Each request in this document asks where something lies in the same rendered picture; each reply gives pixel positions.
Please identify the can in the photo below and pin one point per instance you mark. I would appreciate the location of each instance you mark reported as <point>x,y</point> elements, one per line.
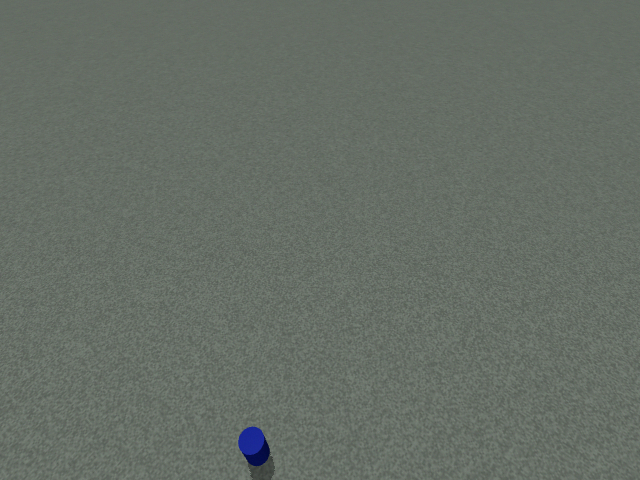
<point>254,446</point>

